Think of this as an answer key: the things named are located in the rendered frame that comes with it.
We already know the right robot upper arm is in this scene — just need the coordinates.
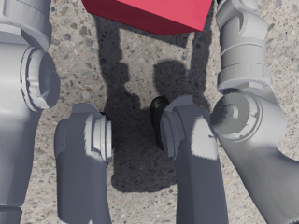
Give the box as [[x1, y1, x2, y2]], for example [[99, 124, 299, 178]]
[[209, 91, 299, 224]]

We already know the robot right foot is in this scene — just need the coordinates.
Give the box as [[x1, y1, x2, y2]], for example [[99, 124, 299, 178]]
[[149, 96, 170, 152]]

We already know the right robot forearm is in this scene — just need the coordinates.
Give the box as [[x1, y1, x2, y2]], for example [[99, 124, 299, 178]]
[[215, 0, 280, 107]]

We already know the left robot upper arm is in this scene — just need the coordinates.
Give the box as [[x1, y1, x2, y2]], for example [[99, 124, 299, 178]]
[[0, 42, 61, 224]]

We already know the carton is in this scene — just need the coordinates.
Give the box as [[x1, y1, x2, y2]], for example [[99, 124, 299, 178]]
[[81, 0, 212, 36]]

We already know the robot left shin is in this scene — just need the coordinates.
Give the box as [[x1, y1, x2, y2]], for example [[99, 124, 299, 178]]
[[53, 103, 102, 160]]

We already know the left robot forearm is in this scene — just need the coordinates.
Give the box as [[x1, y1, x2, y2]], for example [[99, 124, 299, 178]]
[[0, 0, 52, 50]]

